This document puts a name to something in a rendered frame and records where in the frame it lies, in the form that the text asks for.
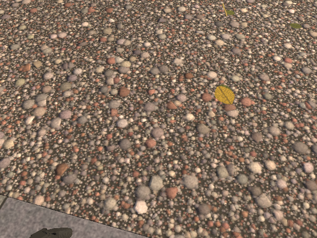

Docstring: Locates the robot left hand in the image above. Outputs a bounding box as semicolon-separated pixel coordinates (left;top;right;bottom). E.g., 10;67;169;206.
30;227;72;238

